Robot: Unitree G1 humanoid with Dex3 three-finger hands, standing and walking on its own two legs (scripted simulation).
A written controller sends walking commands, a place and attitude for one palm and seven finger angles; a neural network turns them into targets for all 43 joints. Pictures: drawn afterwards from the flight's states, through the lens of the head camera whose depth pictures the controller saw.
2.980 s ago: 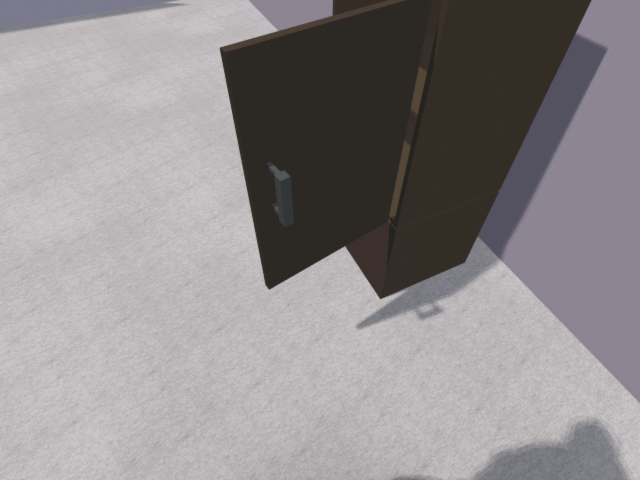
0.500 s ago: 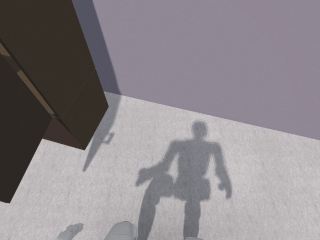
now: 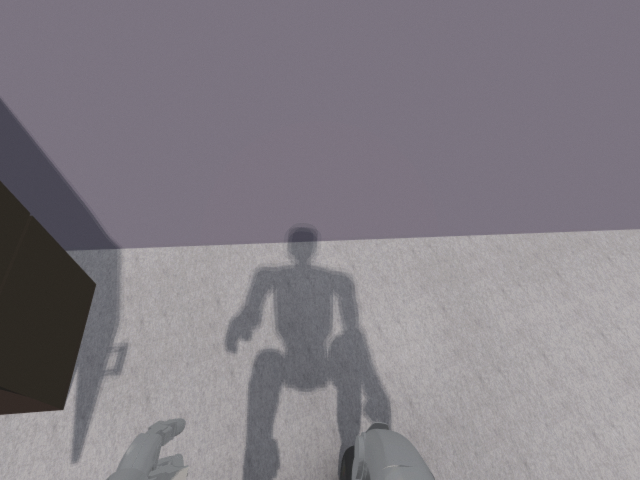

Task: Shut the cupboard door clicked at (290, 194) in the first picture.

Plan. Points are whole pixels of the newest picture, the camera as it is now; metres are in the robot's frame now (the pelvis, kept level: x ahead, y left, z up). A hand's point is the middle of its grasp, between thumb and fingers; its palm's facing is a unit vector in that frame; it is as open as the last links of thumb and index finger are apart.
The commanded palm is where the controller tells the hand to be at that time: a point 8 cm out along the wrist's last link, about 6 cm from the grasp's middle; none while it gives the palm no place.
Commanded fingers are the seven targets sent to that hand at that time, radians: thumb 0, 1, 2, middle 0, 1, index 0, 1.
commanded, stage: walk to a spot facing it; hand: left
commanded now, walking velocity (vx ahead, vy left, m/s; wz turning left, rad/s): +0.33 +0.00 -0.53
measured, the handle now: out of the picture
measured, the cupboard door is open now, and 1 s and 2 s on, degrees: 100 100 100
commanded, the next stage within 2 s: turn to face it in 0.60 s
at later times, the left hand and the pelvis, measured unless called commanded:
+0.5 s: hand (222, 390) +0.25 +0.14 -0.16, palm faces -0.12 -0.97 -0.23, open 7.3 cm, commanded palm none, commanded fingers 0.00 0.90 0.90 -0.20 -0.30 -0.20 -0.30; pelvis +0.24 -0.05 +0.00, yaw -12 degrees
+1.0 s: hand (291, 206) +0.61 +0.05 -0.16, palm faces -0.27 -0.94 -0.21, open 7.4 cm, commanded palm none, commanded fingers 0.00 0.90 0.90 -0.20 -0.30 -0.20 -0.30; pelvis +0.44 -0.09 -0.01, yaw -13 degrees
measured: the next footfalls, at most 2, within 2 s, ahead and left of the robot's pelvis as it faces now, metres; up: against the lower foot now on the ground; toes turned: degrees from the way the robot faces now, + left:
right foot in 0.10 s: +0.16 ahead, -0.10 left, +0.00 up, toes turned -10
left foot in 0.62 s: +0.46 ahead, +0.05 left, +0.00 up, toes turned -9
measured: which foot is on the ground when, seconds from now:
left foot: down 0.00-0.10, up 0.12-0.60, down 0.62-0.98, up 1.00-1.00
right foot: up 0.00-0.08, down 0.10-0.60, up 0.62-0.94, down 0.96-1.00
